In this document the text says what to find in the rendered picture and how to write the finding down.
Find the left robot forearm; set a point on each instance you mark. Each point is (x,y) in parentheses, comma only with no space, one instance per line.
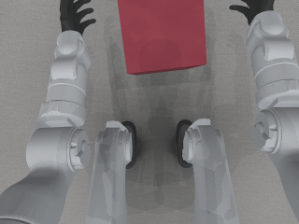
(64,106)

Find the left robot thigh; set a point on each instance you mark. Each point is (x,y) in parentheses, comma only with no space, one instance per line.
(106,200)

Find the right robot hand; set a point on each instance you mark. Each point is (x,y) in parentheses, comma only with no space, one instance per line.
(255,7)

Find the robot thigh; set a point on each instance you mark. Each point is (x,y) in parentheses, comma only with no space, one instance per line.
(106,200)
(214,199)

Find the right robot forearm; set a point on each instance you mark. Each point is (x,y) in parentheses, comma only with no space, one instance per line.
(273,61)

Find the carton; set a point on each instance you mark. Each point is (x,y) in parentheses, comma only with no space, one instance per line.
(162,35)

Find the left robot hand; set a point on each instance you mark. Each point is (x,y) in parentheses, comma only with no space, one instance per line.
(70,19)

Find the robot left upper arm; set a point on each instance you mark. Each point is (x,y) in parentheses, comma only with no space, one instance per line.
(54,155)

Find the right robot thigh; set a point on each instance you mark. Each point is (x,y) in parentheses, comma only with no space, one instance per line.
(214,199)

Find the robot right upper arm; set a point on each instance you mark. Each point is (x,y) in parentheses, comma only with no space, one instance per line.
(276,131)

